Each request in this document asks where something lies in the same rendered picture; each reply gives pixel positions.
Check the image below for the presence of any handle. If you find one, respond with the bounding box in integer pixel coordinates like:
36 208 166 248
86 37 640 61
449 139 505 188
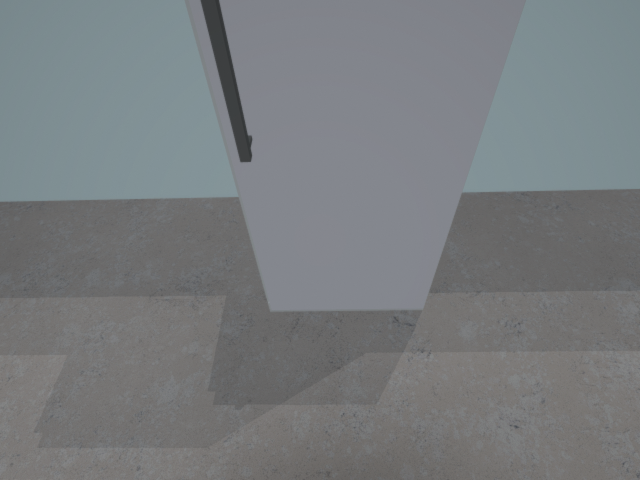
201 0 252 162

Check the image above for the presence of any fridge door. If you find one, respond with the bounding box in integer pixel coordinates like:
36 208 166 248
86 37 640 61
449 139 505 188
189 0 525 310

